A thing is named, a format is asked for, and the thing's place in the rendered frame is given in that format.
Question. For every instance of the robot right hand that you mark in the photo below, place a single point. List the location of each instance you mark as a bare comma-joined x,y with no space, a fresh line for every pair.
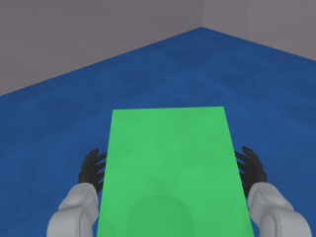
254,171

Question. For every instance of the robot left hand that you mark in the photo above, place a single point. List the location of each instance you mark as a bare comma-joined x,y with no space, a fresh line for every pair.
89,170

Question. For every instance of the robot left forearm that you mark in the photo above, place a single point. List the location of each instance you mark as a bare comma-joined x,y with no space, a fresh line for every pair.
76,214

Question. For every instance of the carton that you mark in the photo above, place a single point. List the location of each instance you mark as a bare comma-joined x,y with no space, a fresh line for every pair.
172,172

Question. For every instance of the robot right forearm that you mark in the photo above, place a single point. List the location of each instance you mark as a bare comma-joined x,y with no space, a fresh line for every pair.
273,214

